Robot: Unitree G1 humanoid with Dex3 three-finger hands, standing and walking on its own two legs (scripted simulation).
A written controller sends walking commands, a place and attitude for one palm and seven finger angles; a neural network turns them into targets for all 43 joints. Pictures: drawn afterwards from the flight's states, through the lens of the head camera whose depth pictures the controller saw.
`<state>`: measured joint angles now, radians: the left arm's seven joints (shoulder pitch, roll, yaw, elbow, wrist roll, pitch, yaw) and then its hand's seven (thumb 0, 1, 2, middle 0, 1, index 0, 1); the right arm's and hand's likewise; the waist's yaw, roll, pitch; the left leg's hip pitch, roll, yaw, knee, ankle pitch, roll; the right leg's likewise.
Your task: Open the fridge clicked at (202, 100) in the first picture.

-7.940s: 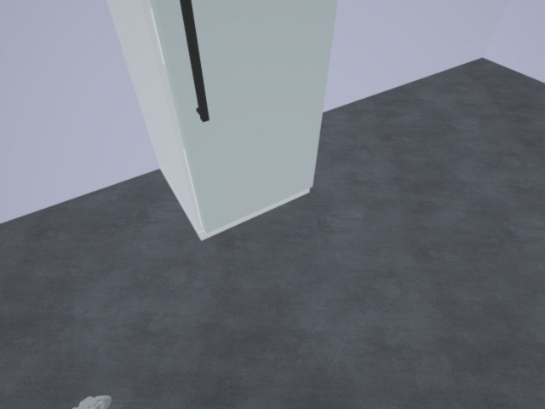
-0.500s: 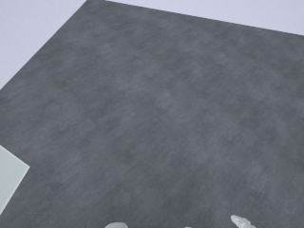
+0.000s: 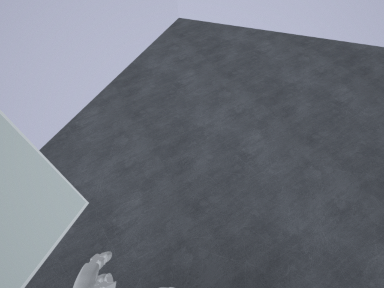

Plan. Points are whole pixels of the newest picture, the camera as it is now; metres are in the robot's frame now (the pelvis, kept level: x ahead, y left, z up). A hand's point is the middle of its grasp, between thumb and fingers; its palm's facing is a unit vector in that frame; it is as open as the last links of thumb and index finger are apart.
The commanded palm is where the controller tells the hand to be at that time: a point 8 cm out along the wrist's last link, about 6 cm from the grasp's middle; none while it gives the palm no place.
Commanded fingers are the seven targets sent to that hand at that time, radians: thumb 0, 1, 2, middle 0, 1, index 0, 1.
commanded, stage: turn to face it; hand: left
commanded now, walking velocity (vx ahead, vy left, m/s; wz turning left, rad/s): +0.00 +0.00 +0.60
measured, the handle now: out of the picture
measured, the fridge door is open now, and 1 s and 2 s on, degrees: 0 0 0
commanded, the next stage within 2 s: take the last steps up to it in 1.78 s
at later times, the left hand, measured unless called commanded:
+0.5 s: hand out of the picture -0.05 +0.26 -0.18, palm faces +0.35 -0.90 -0.27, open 7.3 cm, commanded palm none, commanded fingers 0.00 0.90 0.90 -0.20 -0.30 -0.20 -0.30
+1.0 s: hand out of the picture +0.05 +0.27 -0.13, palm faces +0.54 -0.79 -0.30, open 7.3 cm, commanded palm none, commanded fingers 0.00 0.90 0.90 -0.20 -0.30 -0.20 -0.30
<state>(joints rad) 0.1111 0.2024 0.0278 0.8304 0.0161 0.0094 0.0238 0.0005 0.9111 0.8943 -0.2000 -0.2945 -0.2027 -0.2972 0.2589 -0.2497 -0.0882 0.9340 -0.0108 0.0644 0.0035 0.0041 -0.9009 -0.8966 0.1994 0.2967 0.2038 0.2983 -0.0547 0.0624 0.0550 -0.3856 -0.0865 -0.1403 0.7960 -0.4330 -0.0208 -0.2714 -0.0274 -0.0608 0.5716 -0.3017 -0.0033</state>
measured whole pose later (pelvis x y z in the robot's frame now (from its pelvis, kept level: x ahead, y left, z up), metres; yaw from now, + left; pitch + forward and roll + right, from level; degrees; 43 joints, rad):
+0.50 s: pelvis +0.00 +0.04 -0.01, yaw +18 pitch +0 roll +0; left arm 0.28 0.28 0.07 0.95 0.02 0.07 0.03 0.00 0.91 0.89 -0.20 -0.29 -0.20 -0.30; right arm 0.11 -0.24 -0.06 0.89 -0.01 0.03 0.02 0.00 -0.91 -0.90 0.19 0.30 0.20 0.30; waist 0.04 -0.06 0.09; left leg -0.30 -0.01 0.07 0.65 -0.35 0.05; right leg -0.35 -0.17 -0.14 0.97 -0.56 0.08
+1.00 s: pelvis +0.03 +0.01 +0.00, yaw +35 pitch +0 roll +0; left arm 0.09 0.22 0.04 0.84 0.00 0.02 0.03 0.00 0.91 0.89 -0.20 -0.29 -0.20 -0.30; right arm 0.29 -0.24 -0.07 0.94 -0.01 0.05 0.00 0.00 -0.90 -0.90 0.20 0.30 0.20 0.30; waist -0.05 0.04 0.05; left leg -0.29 -0.11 -0.20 0.58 -0.28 0.00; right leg -0.27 -0.01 -0.01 0.54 -0.27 0.07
